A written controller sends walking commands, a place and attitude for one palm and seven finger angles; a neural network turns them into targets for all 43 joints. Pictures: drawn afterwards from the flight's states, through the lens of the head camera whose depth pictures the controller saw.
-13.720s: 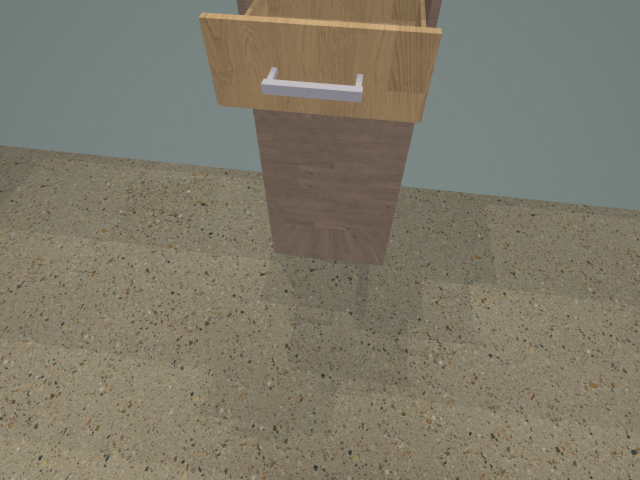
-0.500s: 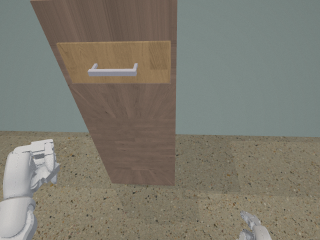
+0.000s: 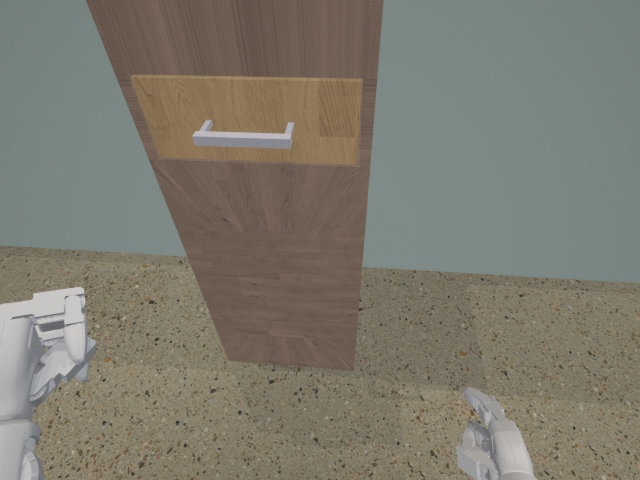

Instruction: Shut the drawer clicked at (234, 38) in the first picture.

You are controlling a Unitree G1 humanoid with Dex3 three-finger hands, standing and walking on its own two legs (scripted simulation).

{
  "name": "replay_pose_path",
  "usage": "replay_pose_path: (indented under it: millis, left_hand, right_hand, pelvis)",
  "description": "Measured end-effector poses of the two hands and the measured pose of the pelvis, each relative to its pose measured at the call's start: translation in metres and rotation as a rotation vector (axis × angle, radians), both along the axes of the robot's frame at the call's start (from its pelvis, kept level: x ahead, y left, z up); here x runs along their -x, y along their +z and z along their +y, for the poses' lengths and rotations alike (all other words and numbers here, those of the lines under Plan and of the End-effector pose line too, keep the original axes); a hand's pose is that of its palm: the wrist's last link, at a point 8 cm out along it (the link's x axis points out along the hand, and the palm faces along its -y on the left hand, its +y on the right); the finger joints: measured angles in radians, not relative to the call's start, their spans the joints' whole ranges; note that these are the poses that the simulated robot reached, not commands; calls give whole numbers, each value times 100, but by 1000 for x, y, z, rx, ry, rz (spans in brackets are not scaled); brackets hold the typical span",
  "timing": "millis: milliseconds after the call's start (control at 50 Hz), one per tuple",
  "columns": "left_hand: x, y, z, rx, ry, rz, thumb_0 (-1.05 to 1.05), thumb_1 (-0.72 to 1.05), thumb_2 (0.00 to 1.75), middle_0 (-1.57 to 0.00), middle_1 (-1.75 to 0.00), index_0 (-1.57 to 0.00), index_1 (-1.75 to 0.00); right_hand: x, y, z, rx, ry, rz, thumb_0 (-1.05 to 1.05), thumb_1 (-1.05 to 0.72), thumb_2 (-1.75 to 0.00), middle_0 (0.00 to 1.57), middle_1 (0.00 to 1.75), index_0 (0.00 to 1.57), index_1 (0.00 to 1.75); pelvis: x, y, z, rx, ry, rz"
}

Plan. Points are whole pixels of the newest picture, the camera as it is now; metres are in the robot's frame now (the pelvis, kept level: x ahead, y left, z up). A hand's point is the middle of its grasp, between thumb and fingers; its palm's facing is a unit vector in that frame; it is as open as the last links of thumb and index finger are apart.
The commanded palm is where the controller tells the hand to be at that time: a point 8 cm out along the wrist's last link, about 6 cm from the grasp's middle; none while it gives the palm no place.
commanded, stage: step back with the hand held close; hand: left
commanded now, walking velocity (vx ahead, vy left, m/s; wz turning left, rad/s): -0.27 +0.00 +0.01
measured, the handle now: (245, 133) +0.61 +0.20 +0.14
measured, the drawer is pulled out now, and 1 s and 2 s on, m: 0.00 0.00 0.00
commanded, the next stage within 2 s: stop stepping back and stand still in 1.04 s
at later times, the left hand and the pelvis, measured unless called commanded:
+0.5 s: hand (34, 421) +0.12 +0.25 +0.16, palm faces +0.32 -0.81 -0.49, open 3.2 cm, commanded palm +0.06 +0.30 +0.17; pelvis -0.07 +0.02 -0.01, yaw +0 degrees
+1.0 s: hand out of the picture +0.00 +0.26 +0.18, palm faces +0.40 -0.80 -0.46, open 3.2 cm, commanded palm -0.04 +0.31 +0.17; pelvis -0.17 +0.03 -0.01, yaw +0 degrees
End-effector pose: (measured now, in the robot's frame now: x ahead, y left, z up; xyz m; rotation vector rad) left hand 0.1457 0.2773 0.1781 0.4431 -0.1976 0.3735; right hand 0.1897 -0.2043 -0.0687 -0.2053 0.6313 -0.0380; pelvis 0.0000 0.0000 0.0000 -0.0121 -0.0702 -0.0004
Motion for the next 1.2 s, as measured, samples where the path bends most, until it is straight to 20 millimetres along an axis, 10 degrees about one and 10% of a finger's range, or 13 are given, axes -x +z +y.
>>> replay_pose_path:
  millis: [240,740,960,1200]
  left_hand:
    - [-1,-10,7,-94,-96,152,1,89,90,-140,-160,-140,-160]
    - [100,-3,38,-102,-56,-83,1,89,90,-140,-160,-140,-160]
    - [179,17,20,-153,-56,-87,1,89,90,-140,-160,-140,-160]
    - [190,-6,33,-76,-120,-11,1,89,90,-140,-160,-140,-160]
  right_hand:
    - [44,-15,-23,26,-140,137,1,-90,-90,20,30,20,30]
    - [155,-20,3,77,-138,95,2,-90,-90,20,30,20,30]
    - [185,-33,22,-7,-24,113,1,-90,-90,20,30,20,30]
    - [236,-1,14,46,-82,62,2,-90,-90,20,30,20,30]
  pelvis:
    - [19,-3,14,2,-26,65]
    - [112,-16,34,69,34,33]
    - [167,-16,26,11,22,79]
    - [233,-6,37,-28,-22,82]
